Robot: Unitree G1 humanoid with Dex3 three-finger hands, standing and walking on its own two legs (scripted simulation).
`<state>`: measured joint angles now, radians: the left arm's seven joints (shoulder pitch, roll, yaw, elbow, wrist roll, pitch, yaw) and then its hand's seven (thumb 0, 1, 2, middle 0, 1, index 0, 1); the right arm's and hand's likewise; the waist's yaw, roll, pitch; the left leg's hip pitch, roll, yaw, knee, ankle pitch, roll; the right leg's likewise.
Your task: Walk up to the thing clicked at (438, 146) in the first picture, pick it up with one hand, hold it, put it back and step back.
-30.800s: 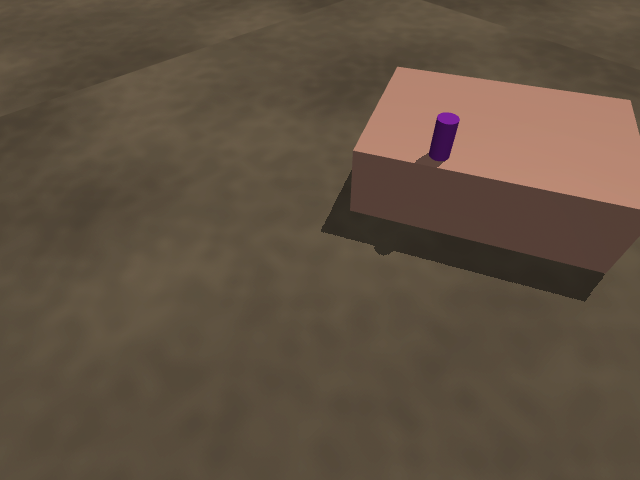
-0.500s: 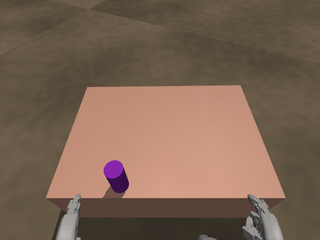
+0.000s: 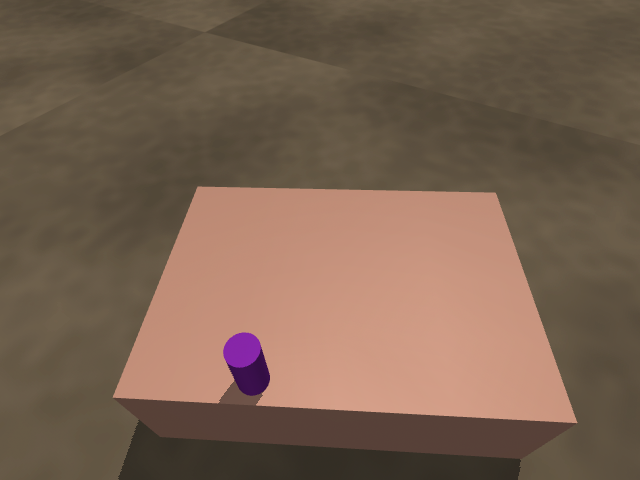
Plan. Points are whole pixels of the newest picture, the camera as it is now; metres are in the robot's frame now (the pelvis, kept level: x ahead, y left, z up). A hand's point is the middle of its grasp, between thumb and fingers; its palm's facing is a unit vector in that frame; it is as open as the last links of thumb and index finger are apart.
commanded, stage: stand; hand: left
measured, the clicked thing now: (248, 365) +0.41 +0.20 -0.36
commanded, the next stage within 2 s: none
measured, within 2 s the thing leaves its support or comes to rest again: neither
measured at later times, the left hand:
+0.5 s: hand out of the picture +0.05 +0.25 -0.14, palm faces +0.01 -0.94 -0.35, open 7.4 cm
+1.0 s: hand out of the picture +0.07 +0.24 -0.14, palm faces +0.00 -0.94 -0.34, open 7.4 cm
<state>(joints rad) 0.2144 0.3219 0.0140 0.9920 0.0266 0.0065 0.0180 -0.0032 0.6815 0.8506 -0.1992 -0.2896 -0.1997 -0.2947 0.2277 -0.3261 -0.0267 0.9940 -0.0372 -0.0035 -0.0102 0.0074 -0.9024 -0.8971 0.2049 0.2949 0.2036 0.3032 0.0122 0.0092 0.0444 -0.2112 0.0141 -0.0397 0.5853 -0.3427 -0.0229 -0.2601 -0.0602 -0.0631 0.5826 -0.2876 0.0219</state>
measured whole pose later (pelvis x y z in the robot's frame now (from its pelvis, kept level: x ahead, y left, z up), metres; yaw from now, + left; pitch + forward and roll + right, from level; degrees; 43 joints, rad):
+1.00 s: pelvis +0.00 -0.01 +0.02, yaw +0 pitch -3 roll +0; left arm 0.09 0.32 0.01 1.18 0.01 -0.01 0.00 0.00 0.90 0.90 -0.20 -0.30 -0.20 -0.30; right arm 0.14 -0.34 0.00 1.13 -0.02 -0.01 0.00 0.00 -0.90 -0.90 0.21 0.29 0.20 0.30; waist 0.01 0.02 0.05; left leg -0.08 0.03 -0.04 0.34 -0.21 -0.03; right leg -0.13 -0.04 -0.07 0.34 -0.16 0.02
